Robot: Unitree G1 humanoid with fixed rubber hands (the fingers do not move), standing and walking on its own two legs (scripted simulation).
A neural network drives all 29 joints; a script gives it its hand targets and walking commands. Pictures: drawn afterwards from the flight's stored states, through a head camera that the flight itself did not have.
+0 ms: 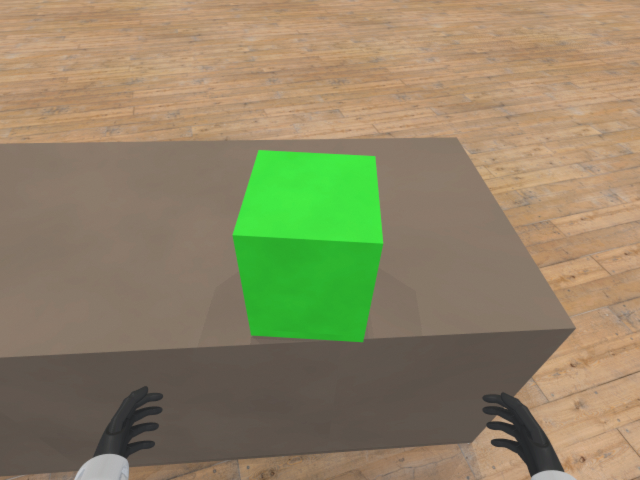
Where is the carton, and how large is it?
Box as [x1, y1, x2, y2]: [233, 150, 382, 341]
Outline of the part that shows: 258,150 233,232 233,240 251,335 362,341 382,247 382,235 374,156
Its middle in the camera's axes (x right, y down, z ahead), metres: -0.01 +0.01 +0.67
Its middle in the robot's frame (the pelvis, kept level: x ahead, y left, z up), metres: +0.48 +0.03 -0.01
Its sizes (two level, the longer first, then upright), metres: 0.210 0.200 0.250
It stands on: a pedestal, 0.64 m high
